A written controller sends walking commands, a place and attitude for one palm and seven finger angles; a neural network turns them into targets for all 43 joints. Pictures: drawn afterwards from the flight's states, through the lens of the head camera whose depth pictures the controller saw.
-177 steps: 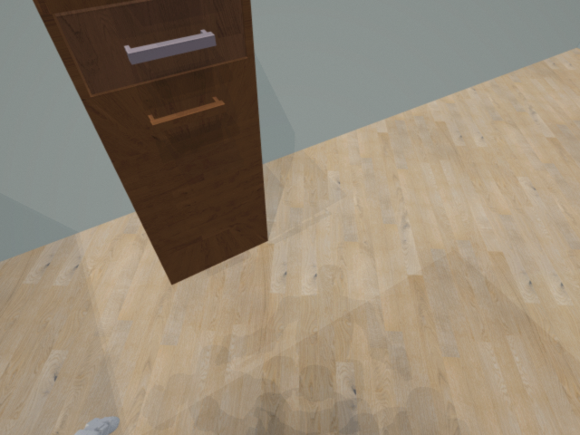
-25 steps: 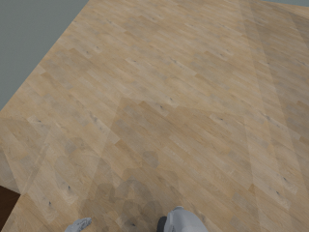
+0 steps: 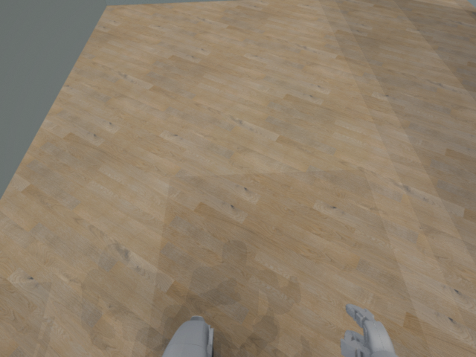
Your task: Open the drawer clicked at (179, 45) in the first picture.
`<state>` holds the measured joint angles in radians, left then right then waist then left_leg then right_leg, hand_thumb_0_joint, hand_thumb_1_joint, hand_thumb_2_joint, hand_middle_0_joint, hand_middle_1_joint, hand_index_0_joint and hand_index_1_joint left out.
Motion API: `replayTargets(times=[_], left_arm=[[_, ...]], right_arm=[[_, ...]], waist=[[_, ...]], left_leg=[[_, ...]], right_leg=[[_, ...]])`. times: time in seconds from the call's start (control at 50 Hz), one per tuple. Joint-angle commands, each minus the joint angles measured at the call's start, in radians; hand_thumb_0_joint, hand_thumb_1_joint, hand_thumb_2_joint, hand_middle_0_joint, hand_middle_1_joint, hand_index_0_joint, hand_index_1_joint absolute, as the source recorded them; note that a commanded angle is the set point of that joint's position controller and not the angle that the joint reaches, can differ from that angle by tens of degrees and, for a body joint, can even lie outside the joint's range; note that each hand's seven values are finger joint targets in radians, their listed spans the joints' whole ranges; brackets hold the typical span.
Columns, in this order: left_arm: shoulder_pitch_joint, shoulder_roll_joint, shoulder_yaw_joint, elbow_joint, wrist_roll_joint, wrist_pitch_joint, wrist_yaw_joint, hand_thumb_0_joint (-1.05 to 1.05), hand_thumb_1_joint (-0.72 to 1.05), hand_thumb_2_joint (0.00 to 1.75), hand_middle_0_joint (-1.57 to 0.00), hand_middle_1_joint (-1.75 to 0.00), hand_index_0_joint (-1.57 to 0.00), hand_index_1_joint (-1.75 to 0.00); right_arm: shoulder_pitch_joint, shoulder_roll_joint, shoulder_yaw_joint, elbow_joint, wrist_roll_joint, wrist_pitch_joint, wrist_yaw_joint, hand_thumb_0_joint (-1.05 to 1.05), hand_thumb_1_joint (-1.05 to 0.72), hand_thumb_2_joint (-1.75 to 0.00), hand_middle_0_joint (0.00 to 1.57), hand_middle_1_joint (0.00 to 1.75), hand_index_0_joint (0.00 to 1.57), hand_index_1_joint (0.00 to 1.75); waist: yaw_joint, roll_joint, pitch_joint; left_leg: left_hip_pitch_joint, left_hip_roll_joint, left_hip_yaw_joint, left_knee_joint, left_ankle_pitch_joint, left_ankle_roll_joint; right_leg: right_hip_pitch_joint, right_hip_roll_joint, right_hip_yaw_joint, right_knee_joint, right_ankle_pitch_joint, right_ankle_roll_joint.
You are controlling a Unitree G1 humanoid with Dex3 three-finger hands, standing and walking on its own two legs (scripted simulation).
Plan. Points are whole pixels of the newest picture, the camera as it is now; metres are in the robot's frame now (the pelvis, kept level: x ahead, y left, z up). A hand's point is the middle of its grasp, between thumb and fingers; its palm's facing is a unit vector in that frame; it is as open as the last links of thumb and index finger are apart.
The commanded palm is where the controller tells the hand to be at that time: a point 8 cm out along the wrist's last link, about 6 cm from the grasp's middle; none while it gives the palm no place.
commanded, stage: turn to face it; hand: left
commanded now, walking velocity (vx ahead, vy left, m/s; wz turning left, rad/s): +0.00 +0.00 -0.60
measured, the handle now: out of the picture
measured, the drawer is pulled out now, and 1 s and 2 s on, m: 0.00 0.00 0.00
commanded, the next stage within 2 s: none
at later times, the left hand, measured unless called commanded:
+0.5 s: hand (151, 307) +0.21 +0.22 -0.16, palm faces -0.02 -0.98 -0.20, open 7.4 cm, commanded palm none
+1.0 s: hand out of the picture +0.04 +0.21 -0.16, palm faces +0.34 -0.90 -0.26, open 7.3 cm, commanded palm none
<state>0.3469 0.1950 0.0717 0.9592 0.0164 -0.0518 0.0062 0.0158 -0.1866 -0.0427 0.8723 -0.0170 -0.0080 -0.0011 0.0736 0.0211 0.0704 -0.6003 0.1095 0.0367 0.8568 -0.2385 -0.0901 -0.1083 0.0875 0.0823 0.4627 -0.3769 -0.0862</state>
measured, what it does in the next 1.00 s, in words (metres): steps on the spot, turning left: left foot, then right foot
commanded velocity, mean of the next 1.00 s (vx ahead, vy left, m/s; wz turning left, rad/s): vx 0.00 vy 0.00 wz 0.52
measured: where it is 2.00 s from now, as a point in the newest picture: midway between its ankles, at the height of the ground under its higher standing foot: outside the picture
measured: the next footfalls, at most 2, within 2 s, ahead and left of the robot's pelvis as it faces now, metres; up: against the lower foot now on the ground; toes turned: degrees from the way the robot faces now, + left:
left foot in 0.08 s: +0.16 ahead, +0.13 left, +0.00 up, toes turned +3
right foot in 0.60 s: +0.11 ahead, -0.08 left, +0.00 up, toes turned -2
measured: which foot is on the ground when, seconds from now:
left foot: up 0.00-0.06, down 0.08-0.60, up 0.62-1.00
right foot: down 0.00-0.08, up 0.10-0.58, down 0.60-1.00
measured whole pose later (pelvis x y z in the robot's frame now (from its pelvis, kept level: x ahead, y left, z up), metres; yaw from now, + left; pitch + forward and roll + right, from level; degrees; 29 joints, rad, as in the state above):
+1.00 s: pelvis +0.06 +0.01 +0.00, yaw +18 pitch -1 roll +1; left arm 0.26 0.18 0.05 0.94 0.02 0.01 0.02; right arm 0.15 -0.27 -0.10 0.96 -0.02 0.09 0.01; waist 0.00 0.02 0.08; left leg -0.45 0.07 0.06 1.00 -0.40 -0.09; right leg -0.19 -0.14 -0.31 0.55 -0.32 -0.03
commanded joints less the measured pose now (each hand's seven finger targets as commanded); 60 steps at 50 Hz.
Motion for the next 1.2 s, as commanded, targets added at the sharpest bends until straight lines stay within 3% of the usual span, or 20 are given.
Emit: replayTargets(times=[0.0, 0.04, 0.08, 0.1, 0.16, 0.22, 0.44, 0.54, 0.56, 0.58, 0.6, 0.66, 0.7, 0.98, 1.06, 1.08, 1.1, 1.12, 1.14, 1.18], left_arm=[[0.059, 0.191, 0.044, -0.056, 0.002, 0.007, 0.026, 0.00, 0.90, 0.90, -0.20, -0.30, -0.20, -0.30], [0.002, 0.198, 0.046, -0.065, -0.015, 0.010, 0.033, 0.00, 0.90, 0.90, -0.20, -0.30, -0.20, -0.30], [0.089, 0.116, 0.028, -0.067, -0.030, 0.003, 0.023, 0.00, 0.90, 0.90, -0.20, -0.30, -0.20, -0.30], [0.107, 0.146, 0.033, -0.044, -0.017, 0.017, 0.033, 0.00, 0.90, 0.90, -0.20, -0.30, -0.20, -0.30], [0.029, 0.089, 0.022, -0.036, 0.001, 0.046, 0.012, 0.00, 0.90, 0.90, -0.20, -0.30, -0.20, -0.30], [0.086, 0.035, -0.004, 0.013, -0.003, 0.067, 0.006, 0.00, 0.90, 0.90, -0.20, -0.30, -0.20, -0.30], [-0.187, 0.050, -0.003, -0.062, -0.003, 0.074, 0.021, 0.00, 0.90, 0.90, -0.20, -0.30, -0.20, -0.30], [-0.099, 0.059, 0.006, -0.054, -0.015, 0.057, 0.031, 0.00, 0.90, 0.90, -0.20, -0.30, -0.20, -0.30], [-0.063, 0.105, 0.015, -0.047, -0.009, 0.048, 0.037, 0.00, 0.90, 0.90, -0.20, -0.30, -0.20, -0.30], [-0.046, 0.195, 0.033, -0.045, 0.006, 0.042, 0.046, 0.00, 0.90, 0.90, -0.20, -0.30, -0.20, -0.30], [-0.060, 0.210, 0.026, -0.067, -0.001, 0.046, 0.044, 0.00, 0.90, 0.90, -0.20, -0.30, -0.20, -0.30], [-0.217, 0.109, 0.005, -0.101, -0.004, 0.042, 0.044, 0.00, 0.90, 0.90, -0.20, -0.30, -0.20, -0.30], [-0.182, 0.094, 0.001, -0.099, -0.005, 0.034, 0.038, 0.00, 0.90, 0.90, -0.20, -0.30, -0.20, -0.30], [-0.067, 0.206, 0.027, -0.080, 0.018, 0.054, 0.028, 0.00, 0.90, 0.90, -0.20, -0.30, -0.20, -0.30], [-0.079, 0.230, 0.039, -0.074, 0.010, 0.062, 0.019, 0.00, 0.90, 0.90, -0.20, -0.30, -0.20, -0.30], [-0.073, 0.216, 0.036, -0.080, 0.003, 0.068, 0.016, 0.00, 0.90, 0.90, -0.20, -0.30, -0.20, -0.30], [-0.082, 0.156, 0.028, -0.119, -0.006, 0.070, 0.006, 0.00, 0.90, 0.90, -0.20, -0.30, -0.20, -0.30], [-0.137, 0.138, 0.012, -0.155, 0.002, 0.080, 0.010, 0.00, 0.90, 0.90, -0.20, -0.30, -0.20, -0.30], [-0.177, 0.151, 0.012, -0.160, 0.006, 0.088, 0.011, 0.00, 0.90, 0.90, -0.20, -0.30, -0.20, -0.30], [-0.174, 0.149, 0.026, -0.126, 0.005, 0.090, 0.010, 0.00, 0.90, 0.90, -0.20, -0.30, -0.20, -0.30]], right_arm=[[-0.004, -0.083, -0.012, -0.095, 0.007, -0.031, -0.014, 0.00, -0.90, -0.90, 0.20, 0.30, 0.20, 0.30], [0.219, -0.155, -0.031, -0.032, 0.002, -0.030, -0.027, 0.00, -0.90, -0.90, 0.20, 0.30, 0.20, 0.30], [0.378, -0.262, -0.042, 0.006, 0.002, -0.034, -0.032, 0.00, -0.90, -0.90, 0.20, 0.30, 0.20, 0.30], [0.337, -0.211, -0.022, -0.006, 0.007, -0.026, -0.027, 0.00, -0.90, -0.90, 0.20, 0.30, 0.20, 0.30], [0.184, -0.119, 0.010, -0.017, -0.008, -0.034, -0.039, 0.00, -0.90, -0.90, 0.20, 0.30, 0.20, 0.30], [0.156, -0.102, 0.016, 0.015, 0.000, -0.040, -0.030, 0.00, -0.90, -0.90, 0.20, 0.30, 0.20, 0.30], [0.328, -0.158, -0.041, 0.100, -0.009, 0.006, -0.019, 0.00, -0.90, -0.90, 0.20, 0.30, 0.20, 0.30], [0.303, -0.158, -0.058, 0.083, 0.003, 0.014, -0.014, 0.00, -0.90, -0.90, 0.20, 0.30, 0.20, 0.30], [0.305, -0.121, -0.056, 0.076, 0.011, 0.013, -0.007, 0.00, -0.90, -0.90, 0.20, 0.30, 0.20, 0.30], [0.300, -0.047, -0.045, 0.046, 0.013, 0.015, -0.004, 0.00, -0.90, -0.90, 0.20, 0.30, 0.20, 0.30], [0.289, -0.092, -0.060, 0.034, 0.000, 0.026, -0.008, 0.00, -0.90, -0.90, 0.20, 0.30, 0.20, 0.30], [0.323, -0.076, -0.067, 0.091, -0.007, 0.063, 0.007, 0.00, -0.90, -0.90, 0.20, 0.30, 0.20, 0.30], [0.326, -0.067, -0.064, 0.094, -0.007, 0.065, 0.014, 0.00, -0.90, -0.90, 0.20, 0.30, 0.20, 0.30], [0.061, -0.106, -0.043, -0.033, 0.001, 0.063, 0.026, 0.00, -0.90, -0.90, 0.20, 0.30, 0.20, 0.30], [0.143, -0.135, -0.046, -0.038, 0.000, 0.041, 0.025, 0.00, -0.90, -0.90, 0.20, 0.30, 0.20, 0.30], [0.211, -0.185, -0.058, -0.023, -0.001, 0.031, 0.025, 0.00, -0.90, -0.90, 0.20, 0.30, 0.20, 0.30], [0.266, -0.309, -0.089, -0.019, -0.006, 0.021, 0.017, 0.00, -0.90, -0.90, 0.20, 0.30, 0.20, 0.30], [0.322, -0.364, -0.096, -0.001, 0.006, 0.026, 0.009, 0.00, -0.90, -0.90, 0.20, 0.30, 0.20, 0.30], [0.310, -0.341, -0.089, 0.004, 0.004, 0.029, 0.003, 0.00, -0.90, -0.90, 0.20, 0.30, 0.20, 0.30], [0.212, -0.281, -0.073, -0.018, -0.002, 0.022, -0.014, 0.00, -0.90, -0.90, 0.20, 0.30, 0.20, 0.30]], waist=[[-0.035, -0.186, -0.142], [-0.141, -0.125, -0.264], [-0.148, 0.216, -0.422], [-0.124, 0.088, -0.342], [-0.071, 0.163, -0.115], [-0.023, 0.185, -0.084], [-0.107, 0.119, -0.068], [-0.057, 0.079, -0.153], [-0.045, -0.031, -0.190], [-0.039, -0.309, -0.175], [-0.039, -0.264, -0.160], [-0.123, -0.153, -0.023], [-0.115, -0.158, -0.018], [-0.034, -0.208, -0.042], [-0.076, -0.161, -0.141], [-0.115, -0.049, -0.186], [-0.149, 0.277, -0.207], [-0.169, 0.302, -0.225], [-0.161, 0.178, -0.179], [-0.127, 0.212, -0.139]], left_leg=[[0.126, -0.100, 0.074, -0.249, -0.001, 0.022], [0.537, -0.023, 0.035, -0.424, 0.378, 0.046], [0.916, 0.447, -0.343, -0.302, 1.326, 0.283], [0.802, 0.408, -0.258, -0.337, 1.240, 0.298], [0.446, 0.236, -0.134, -0.478, 0.772, 0.249], [0.314, 0.123, -0.021, -0.546, 0.578, 0.218], [0.399, 0.153, -0.273, -0.550, 0.367, 0.275], [0.308, 0.081, -0.287, -0.432, 0.349, 0.213], [0.190, 0.020, -0.217, -0.342, 0.188, 0.151], [-0.018, -0.136, -0.040, -0.137, -0.217, 0.065], [-0.006, -0.129, -0.041, 0.073, -0.355, 0.056], [0.008, -0.072, -0.054, 0.343, -0.177, 0.035], [-0.009, -0.067, -0.027, 0.374, -0.120, 0.018], [0.125, -0.037, 0.069, 0.010, -0.194, 0.021], [0.334, -0.060, 0.109, -0.301, -0.047, 0.049], [0.498, -0.032, 0.049, -0.429, 0.102, 0.068], [0.675, 0.225, -0.305, -0.478, 0.435, 0.178], [0.671, 0.343, -0.399, -0.479, 0.680, 0.278], [0.616, 0.340, -0.323, -0.482, 0.613, 0.294], [0.549, 0.219, -0.283, -0.479, 0.534, 0.247]], right_leg=[[0.164, -0.215, 0.209, 0.120, 1.189, -0.035], [-0.016, -0.161, 0.167, 0.322, 0.949, 0.036], [-0.411, -0.014, 0.009, 0.849, -0.288, 0.122], [-0.391, -0.072, 0.035, 0.893, -0.241, 0.131], [-0.356, -0.130, -0.014, 0.799, -0.115, 0.150], [-0.232, -0.139, -0.087, 0.587, -0.015, 0.147], [-0.290, -0.134, -0.118, 0.332, -0.070, 0.155], [-0.033, -0.125, -0.118, -0.052, 0.157, 0.134], [0.121, -0.239, -0.026, -0.157, 0.225, 0.106], [0.218, -0.494, 0.185, -0.186, 0.367, 0.016], [0.076, -0.594, 0.182, -0.169, 0.469, -0.060], [-0.096, -0.426, -0.042, -0.160, 0.431, -0.012], [-0.071, -0.391, -0.121, -0.136, 0.505, 0.010], [-0.023, -0.492, -0.195, -0.088, 0.437, -0.033], [-0.026, -0.476, -0.285, 0.096, 0.453, 0.033], [-0.123, -0.439, -0.314, 0.261, 0.382, 0.083], [-0.425, -0.289, -0.327, 0.497, -0.110, 0.175], [-0.519, -0.235, -0.215, 0.636, -0.315, 0.191], [-0.518, -0.258, -0.163, 0.696, -0.248, 0.180], [-0.534, -0.238, -0.107, 0.751, -0.117, 0.189]])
